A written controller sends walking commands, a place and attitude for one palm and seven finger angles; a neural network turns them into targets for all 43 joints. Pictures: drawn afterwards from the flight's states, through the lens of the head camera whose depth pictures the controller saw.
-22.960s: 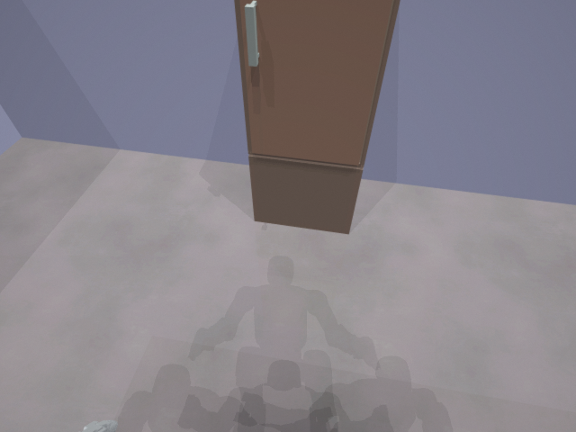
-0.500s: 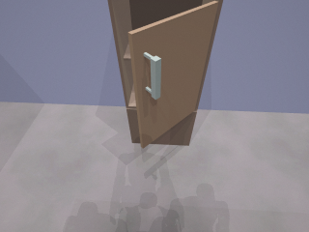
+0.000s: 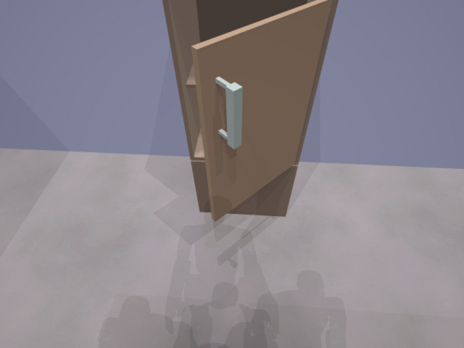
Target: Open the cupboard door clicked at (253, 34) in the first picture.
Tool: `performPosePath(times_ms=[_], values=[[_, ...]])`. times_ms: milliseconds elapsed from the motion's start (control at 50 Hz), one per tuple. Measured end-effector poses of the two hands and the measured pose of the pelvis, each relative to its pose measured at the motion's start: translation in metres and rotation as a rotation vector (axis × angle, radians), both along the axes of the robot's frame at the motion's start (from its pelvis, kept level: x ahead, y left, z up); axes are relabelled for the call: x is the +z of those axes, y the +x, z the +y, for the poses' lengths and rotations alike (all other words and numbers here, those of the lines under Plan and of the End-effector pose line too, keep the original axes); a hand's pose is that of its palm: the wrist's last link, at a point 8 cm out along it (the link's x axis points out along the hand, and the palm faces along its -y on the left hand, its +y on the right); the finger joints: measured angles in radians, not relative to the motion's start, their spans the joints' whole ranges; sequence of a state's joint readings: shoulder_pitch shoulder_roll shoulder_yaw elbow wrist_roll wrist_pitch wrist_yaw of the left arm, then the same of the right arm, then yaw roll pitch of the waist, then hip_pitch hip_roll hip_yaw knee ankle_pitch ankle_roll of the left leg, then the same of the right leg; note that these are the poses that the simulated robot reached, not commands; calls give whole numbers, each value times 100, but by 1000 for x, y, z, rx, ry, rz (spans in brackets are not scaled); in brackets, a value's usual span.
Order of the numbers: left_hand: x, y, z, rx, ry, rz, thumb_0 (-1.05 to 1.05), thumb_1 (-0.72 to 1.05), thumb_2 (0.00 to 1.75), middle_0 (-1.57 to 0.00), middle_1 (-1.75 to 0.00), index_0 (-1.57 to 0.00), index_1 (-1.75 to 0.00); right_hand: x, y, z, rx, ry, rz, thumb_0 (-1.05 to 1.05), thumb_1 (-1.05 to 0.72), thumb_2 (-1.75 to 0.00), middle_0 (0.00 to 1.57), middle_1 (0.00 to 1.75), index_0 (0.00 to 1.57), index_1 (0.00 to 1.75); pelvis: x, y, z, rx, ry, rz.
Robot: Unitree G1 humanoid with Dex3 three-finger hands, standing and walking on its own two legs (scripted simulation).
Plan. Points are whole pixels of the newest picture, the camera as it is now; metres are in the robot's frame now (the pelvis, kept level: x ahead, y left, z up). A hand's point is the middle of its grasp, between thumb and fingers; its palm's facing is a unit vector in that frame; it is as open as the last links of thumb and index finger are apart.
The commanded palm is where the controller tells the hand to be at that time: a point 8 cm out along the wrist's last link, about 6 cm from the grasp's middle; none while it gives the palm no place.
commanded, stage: look to check the result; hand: left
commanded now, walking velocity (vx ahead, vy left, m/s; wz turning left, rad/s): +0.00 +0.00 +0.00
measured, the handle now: (227, 113) +0.57 +0.04 +0.09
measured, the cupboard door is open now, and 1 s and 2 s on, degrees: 45 45 45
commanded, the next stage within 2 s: walk to a spot facing it in 0.16 s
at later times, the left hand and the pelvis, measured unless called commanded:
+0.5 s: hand out of the picture +0.01 +0.16 -0.18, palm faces +0.01 -0.98 -0.19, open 7.4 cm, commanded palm none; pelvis +0.01 +0.00 -0.01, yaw -4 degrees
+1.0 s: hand out of the picture +0.11 +0.13 -0.16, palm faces -0.27 -0.91 -0.31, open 7.4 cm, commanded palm none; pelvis +0.01 -0.05 +0.00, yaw -21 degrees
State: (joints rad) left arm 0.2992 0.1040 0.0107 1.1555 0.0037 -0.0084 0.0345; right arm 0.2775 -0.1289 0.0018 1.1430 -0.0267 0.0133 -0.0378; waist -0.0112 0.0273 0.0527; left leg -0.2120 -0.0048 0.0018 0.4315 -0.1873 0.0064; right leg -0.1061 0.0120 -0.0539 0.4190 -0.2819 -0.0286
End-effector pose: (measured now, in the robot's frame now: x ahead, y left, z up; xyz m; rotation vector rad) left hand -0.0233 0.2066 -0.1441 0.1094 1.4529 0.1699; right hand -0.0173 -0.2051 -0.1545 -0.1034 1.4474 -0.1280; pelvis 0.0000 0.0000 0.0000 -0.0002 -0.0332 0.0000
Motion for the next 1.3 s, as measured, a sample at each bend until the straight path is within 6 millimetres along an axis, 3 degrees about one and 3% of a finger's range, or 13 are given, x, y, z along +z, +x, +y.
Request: performPosePath(times_ms=[320, 480, 580, 680, 800, 960, 1120, 1300], values=[[0, 13, -3, -5, -3, -3, 0, 90, 90, -20, -30, -20, -30, 1, 11, -7, 6, -11, 1, 1, -91, -90, 20, 30, 19, 30, 1, 8, -3, -3, 3, 7], [-2, 24, 5, -32, 12, 17, 1, 90, 90, -20, -30, -20, -30, -2, 14, -17, -59, -39, -15, 1, -91, -90, 20, 30, 20, 30, -4, 8, -4, -62, 0, 17], [-4, 47, 15, -86, 33, -1, 1, 90, 90, -20, -30, -20, -30, -3, 18, -30, -109, -71, -61, 0, -91, -90, 20, 30, 20, 30, -9, 6, -6, -113, 6, 29], [0, 83, 20, -160, 77, -58, 1, 90, 90, -20, -30, -20, -30, -8, 19, -49, -139, -85, -113, 0, -91, -90, 20, 30, 20, 30, -14, 1, -13, -179, 33, 36], [10, 124, 5, -249, 135, -171, 1, 90, 90, -20, -30, -20, -30, -23, 18, -81, -187, -73, -136, 0, -91, -90, 20, 30, 20, 30, -22, -3, -35, -229, 37, 33], [24, 142, -26, -345, 129, -145, 1, 90, 90, -20, -30, -20, -30, 2, 41, -109, -279, -98, -229, 1, -91, -90, 20, 30, 19, 30, -3, 4, -48, -343, 60, 48], [21, 158, -41, -426, 86, -115, 1, 90, 90, -20, -30, -21, -30, 20, 65, -116, -352, -127, -315, 1, -91, -90, 20, 30, 19, 30, 1, 17, -48, -448, 58, 56], [7, 200, -28, -518, 60, -95, 1, 90, 90, -20, -30, -21, -30, 34, 75, -103, -425, -186, -352, 1, -91, -90, 20, 30, 20, 30, -2, 43, -32, -551, 42, 68]])
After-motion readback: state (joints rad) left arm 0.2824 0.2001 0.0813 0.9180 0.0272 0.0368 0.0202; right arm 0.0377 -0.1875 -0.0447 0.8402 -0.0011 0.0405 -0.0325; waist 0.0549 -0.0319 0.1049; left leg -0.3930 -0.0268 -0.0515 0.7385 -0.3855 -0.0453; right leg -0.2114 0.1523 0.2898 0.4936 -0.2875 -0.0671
